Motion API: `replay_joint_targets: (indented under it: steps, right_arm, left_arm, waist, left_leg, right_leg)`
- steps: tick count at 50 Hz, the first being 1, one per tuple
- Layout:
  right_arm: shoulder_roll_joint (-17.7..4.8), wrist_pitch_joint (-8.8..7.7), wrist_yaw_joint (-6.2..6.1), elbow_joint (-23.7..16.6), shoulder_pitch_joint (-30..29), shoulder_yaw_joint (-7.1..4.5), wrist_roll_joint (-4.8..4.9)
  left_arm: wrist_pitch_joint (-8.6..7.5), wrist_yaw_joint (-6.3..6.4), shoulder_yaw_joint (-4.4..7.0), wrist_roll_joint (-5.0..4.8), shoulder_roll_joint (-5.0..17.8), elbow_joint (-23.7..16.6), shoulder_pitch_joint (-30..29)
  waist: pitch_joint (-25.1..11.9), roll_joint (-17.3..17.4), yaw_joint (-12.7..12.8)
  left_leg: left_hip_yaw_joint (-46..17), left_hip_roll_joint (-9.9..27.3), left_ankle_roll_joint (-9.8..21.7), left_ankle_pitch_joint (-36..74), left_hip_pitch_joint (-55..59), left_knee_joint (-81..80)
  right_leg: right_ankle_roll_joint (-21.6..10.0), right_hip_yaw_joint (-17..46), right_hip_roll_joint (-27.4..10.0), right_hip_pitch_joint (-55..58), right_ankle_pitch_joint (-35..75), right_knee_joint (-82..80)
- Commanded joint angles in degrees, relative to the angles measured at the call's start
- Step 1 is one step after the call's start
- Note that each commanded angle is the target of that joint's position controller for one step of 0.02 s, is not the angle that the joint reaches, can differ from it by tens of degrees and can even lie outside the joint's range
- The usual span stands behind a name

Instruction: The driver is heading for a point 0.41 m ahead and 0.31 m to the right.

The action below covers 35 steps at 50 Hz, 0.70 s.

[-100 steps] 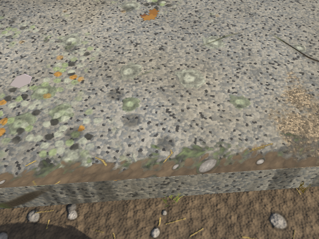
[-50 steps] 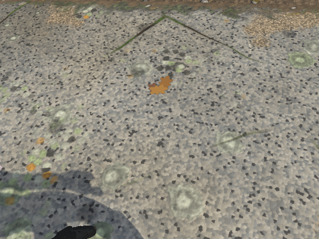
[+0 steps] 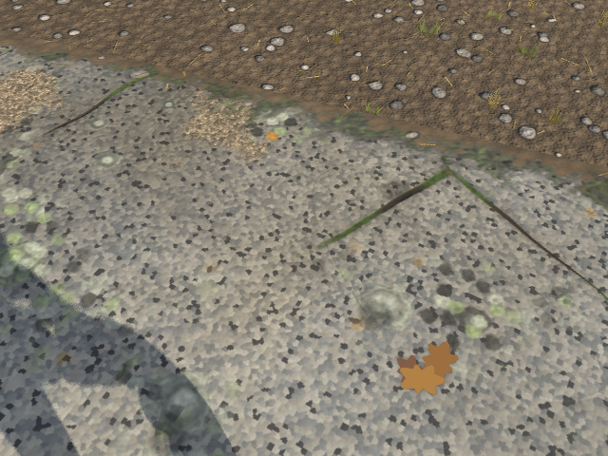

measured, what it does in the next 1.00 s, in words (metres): walks ahead, turning right: left foot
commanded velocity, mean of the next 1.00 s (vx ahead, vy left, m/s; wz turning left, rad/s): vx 0.11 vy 0.00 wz -0.89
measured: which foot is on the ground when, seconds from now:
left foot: up 0.00-0.54, down 0.56-1.00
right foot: down 0.00-0.54, up 0.56-1.00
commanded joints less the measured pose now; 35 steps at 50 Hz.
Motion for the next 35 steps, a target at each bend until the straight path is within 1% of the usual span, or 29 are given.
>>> replay_joint_targets:
  steps: [1, 2, 3, 4, 5, 6, 7, 8, 9, 10, 12, 13, 14, 17, 19, 21, 23, 24, 25, 26, 27, 28, 29, 30, 31, 32, 33, 34, 35]
  right_arm:
    - [-7.2, -1.84, 0.26, -12.3, 0.9, -0.24, -0.46]
    - [-8.6, -1.80, 0.34, -12.4, -1.8, -0.39, -1.43]
    - [-8.6, -1.34, 0.27, -13.1, -5.1, -0.40, -2.59]
    - [-8.7, -0.06, -0.01, -13.3, -5.3, -0.41, -3.25]
    - [-8.7, 1.74, -0.30, -13.8, -6.0, -0.33, -3.37]
    - [-8.1, 2.97, -0.53, -14.3, -6.8, -0.01, -3.43]
    - [-7.6, 3.56, -0.68, -14.7, -8.1, 0.25, -3.44]
    - [-7.1, 4.01, -0.72, -15.4, -9.3, 0.53, -3.19]
    - [-7.0, 4.34, -0.75, -16.0, -10.7, 0.72, -2.91]
    - [-7.2, 4.64, -0.78, -16.6, -12.4, 0.82, -2.77]
    - [-7.8, 5.25, -0.71, -17.8, -15.8, 0.89, -2.77]
    - [-8.1, 5.50, -0.59, -18.3, -17.5, 0.91, -2.75]
    - [-8.4, 5.76, -0.54, -18.7, -19.1, 0.88, -2.67]
    - [-9.6, 5.58, -0.77, -19.6, -23.3, 0.93, -2.17]
    - [-10.3, 4.97, -0.84, -19.8, -24.9, 0.96, -1.87]
    - [-11.0, 4.19, -0.71, -19.7, -25.4, 1.00, -1.44]
    - [-11.6, 3.41, -0.59, -19.5, -25.0, 1.01, -0.87]
    - [-12.0, 3.11, -0.61, -19.2, -23.9, 0.92, -0.59]
    - [-12.2, 2.89, -0.72, -18.7, -22.3, 0.86, -0.39]
    - [-12.6, 2.66, -1.03, -18.1, -19.8, 0.61, -0.33]
    - [-13.2, 2.22, -1.58, -17.2, -16.9, 0.26, -0.65]
    - [-16.2, 2.26, -2.24, -17.3, -16.2, -0.56, -0.83]
    - [-19.8, 3.47, -2.07, -19.1, -14.9, -0.87, -0.39]
    - [-17.5, 4.21, -1.70, -17.4, -11.9, -1.15, -0.08]
    - [-13.6, 4.63, -1.67, -17.6, -13.1, -0.28, -0.14]
    - [-12.0, 5.08, -1.55, -18.1, -16.1, 0.13, -0.31]
    - [-12.4, 5.36, -1.63, -18.5, -18.2, 0.04, -0.78]
    - [-12.7, 5.47, -1.73, -18.7, -18.8, -0.11, -1.28]
    - [-12.5, 5.43, -1.54, -18.6, -18.2, -0.22, -1.49]
  left_arm:
    - [1.01, 1.93, 6.18, -0.49, 17.4, -1.2, 13.4]
    - [1.31, 2.49, 4.88, -1.18, 12.8, -1.7, 9.7]
    - [1.19, 2.65, 3.71, -1.79, 9.2, -1.4, 8.0]
    - [0.82, 3.00, 3.27, -1.99, 8.0, -1.7, 7.0]
    - [0.58, 3.17, 2.89, -1.96, 7.5, -1.0, 7.1]
    - [0.32, 3.12, 2.93, -1.56, 8.4, -0.7, 7.5]
    - [-0.15, 2.93, 3.20, -0.92, 9.6, -0.8, 8.0]
    - [-0.33, 2.82, 3.45, -0.48, 10.3, -0.8, 8.4]
    - [-0.14, 2.99, 3.57, -0.58, 10.5, -0.7, 8.8]
    - [0.28, 3.29, 3.66, -0.95, 10.5, -0.7, 9.4]
    - [1.58, 3.90, 3.88, -1.87, 10.6, -1.0, 10.4]
    - [2.25, 4.04, 4.06, -2.08, 10.8, -1.3, 10.9]
    - [2.81, 4.09, 4.28, -2.08, 11.2, -1.5, 11.5]
    - [3.59, 4.05, 4.72, -1.56, 11.6, -2.2, 12.6]
    - [3.71, 3.96, 4.96, -1.19, 11.9, -2.4, 13.0]
    - [3.80, 3.86, 5.10, -0.84, 12.3, -2.7, 12.7]
    - [3.95, 3.63, 5.20, -0.56, 12.8, -3.1, 11.5]
    - [4.06, 3.45, 5.16, -0.49, 12.9, -3.4, 10.4]
    - [4.16, 3.31, 5.06, -0.45, 12.9, -4.0, 8.7]
    - [4.13, 3.20, 4.88, -0.60, 12.7, -4.7, 6.5]
    - [3.85, 3.08, 4.53, -1.25, 12.1, -5.0, 5.1]
    - [3.48, 3.01, 3.34, -1.76, 7.5, -4.7, 10.3]
    - [3.77, 3.44, 3.20, -1.45, 7.5, -5.7, 14.7]
    - [3.86, 3.13, 4.26, 1.20, 13.2, -5.1, 12.9]
    - [4.19, 2.60, 4.67, 1.54, 13.9, -4.3, 10.6]
    - [4.80, 1.78, 4.76, 0.88, 13.6, -3.8, 9.5]
    - [5.42, 0.89, 4.64, 0.22, 12.9, -3.7, 9.5]
    - [5.84, 0.28, 4.31, -0.32, 12.4, -3.6, 9.8]
    - [6.11, 0.00, 4.00, -0.66, 11.8, -3.8, 9.3]
  waist:
    - [-28.5, 0.4, 2.7]
    - [-18.5, 6.6, 0.4]
    - [-11.5, 11.1, -1.4]
    - [-7.8, 12.2, -2.7]
    - [-5.7, 12.8, -3.7]
    - [-5.5, 12.9, -3.9]
    - [-6.5, 12.5, -3.3]
    - [-7.5, 11.0, -2.8]
    - [-8.9, 9.0, -2.1]
    - [-10.1, 7.0, -1.2]
    - [-11.3, 3.5, 0.7]
    - [-11.2, 2.3, 1.6]
    - [-10.6, 1.3, 2.3]
    - [-8.2, -0.5, 4.1]
    - [-7.2, -1.6, 4.8]
    - [-6.8, -2.7, 4.9]
    - [-6.7, -3.2, 4.3]
    - [-6.7, -3.5, 3.6]
    - [-6.4, -4.1, 2.6]
    - [-5.9, -4.6, 1.0]
    - [-5.9, -2.4, -1.1]
    - [-10.4, 8.3, 1.5]
    - [-14.8, 16.6, 2.3]
    - [-14.9, 15.2, 0.3]
    - [-11.4, 11.4, 0.6]
    - [-7.7, 9.5, 1.2]
    - [-6.5, 11.0, 1.9]
    - [-5.9, 12.4, 1.9]
    - [-6.0, 12.5, 1.8]
  left_leg:
    - [-15.9, -3.4, 0.5, 0.7, -42.4, 41.6]
    - [-15.9, -1.1, 0.7, 2.5, -43.3, 36.9]
    - [-15.8, 1.0, 0.3, 2.1, -42.7, 31.5]
    - [-15.7, 2.7, -0.6, 2.3, -40.2, 26.6]
    - [-15.3, 4.1, -1.9, 2.2, -36.7, 21.6]
    - [-14.7, 5.1, -2.9, 1.8, -33.8, 16.7]
    - [-13.9, 5.3, -3.4, 2.9, -32.4, 12.6]
    - [-13.5, 5.2, -3.5, 4.8, -32.8, 9.0]
    - [-13.7, 5.2, -3.5, 7.4, -34.0, 6.3]
    - [-14.2, 5.0, -3.3, 10.3, -35.6, 4.0]
    - [-15.3, 4.2, -2.8, 15.1, -38.8, 0.5]
    - [-15.9, 3.7, -2.5, 16.1, -40.1, -0.9]
    - [-16.7, 3.1, -2.4, 16.3, -41.5, -2.2]
    - [-19.0, 1.5, -2.1, 14.2, -45.6, -7.0]
    - [-19.9, 0.2, -1.4, 12.5, -45.8, -10.7]
    - [-20.3, -1.3, -0.6, 10.8, -43.6, -14.5]
    - [-20.5, -2.9, 0.1, 9.5, -38.2, -19.4]
    - [-20.5, -3.5, 0.4, 9.5, -33.9, -23.0]
    - [-20.4, -4.0, 0.5, 10.0, -28.5, -28.0]
    - [-20.0, -4.1, 0.8, 12.1, -21.5, -34.7]
    - [-20.5, -1.6, 1.5, 19.6, -12.0, -43.1]
    - [-29.2, 11.1, 4.8, 23.7, -0.3, -44.3]
    - [-45.7, 25.2, 11.9, 32.6, 5.1, -43.8]
    - [-46.9, 24.9, 15.9, 37.6, 3.1, -42.7]
    - [-38.5, 21.5, 14.6, 36.0, -0.8, -42.1]
    - [-30.1, 16.7, 12.5, 31.9, -6.4, -43.2]
    - [-24.9, 13.5, 11.4, 30.4, -9.3, -43.8]
    - [-21.0, 12.3, 11.5, 32.8, -11.3, -44.0]
    - [-18.6, 11.9, 11.7, 33.8, -12.0, -44.1]
  right_leg:
    - [-16.0, 47.7, -23.2, 54.6, 35.0, -15.6]
    - [-13.7, 45.7, -20.7, 43.0, 22.0, -20.1]
    - [-11.2, 41.5, -17.7, 33.0, 17.7, -22.5]
    - [-9.5, 37.5, -16.3, 25.3, 23.4, -23.0]
    - [-8.4, 33.8, -14.5, 17.8, 28.1, -23.3]
    - [-7.5, 31.0, -12.6, 13.1, 32.1, -22.9]
    - [-6.4, 29.3, -10.7, 11.6, 37.0, -21.8]
    - [-4.7, 28.5, -9.6, 12.3, 41.0, -20.1]
    - [-2.7, 28.2, -8.6, 14.1, 41.5, -18.6]
    - [-0.5, 28.6, -7.9, 16.4, 39.3, -17.5]
    - [3.4, 30.6, -6.3, 20.6, 31.0, -16.4]
    - [4.7, 32.1, -5.9, 22.3, 26.4, -16.4]
    - [5.4, 34.0, -5.8, 23.9, 22.3, -16.4]
    - [4.8, 39.8, -6.5, 29.6, 16.4, -16.2]
    - [4.2, 42.2, -6.8, 32.6, 18.5, -14.8]
    - [3.8, 43.6, -6.8, 33.8, 24.4, -12.5]
    - [3.6, 45.0, -6.3, 32.5, 29.2, -10.6]
    - [4.1, 45.7, -5.7, 30.9, 28.3, -10.2]
    - [5.1, 46.6, -4.7, 28.4, 25.0, -10.1]
    - [6.9, 46.7, -3.2, 24.6, 20.3, -9.5]
    - [9.4, 44.5, -0.6, 18.9, 11.1, -5.6]
    - [12.1, 35.5, 3.9, 12.8, -16.0, 5.0]
    - [13.6, 22.5, 10.4, 4.3, -37.7, 14.8]
    - [14.2, 19.2, 5.9, 1.2, -33.2, 24.2]
    - [14.5, 18.2, 2.7, 0.9, -27.4, 27.7]
    - [15.1, 17.3, 0.8, 2.4, -22.1, 28.9]
    - [15.6, 15.7, 0.2, 3.4, -18.6, 31.2]
    - [16.1, 13.9, -0.2, 3.8, -17.1, 33.5]
    - [16.4, 12.6, -0.7, 4.0, -16.1, 34.4]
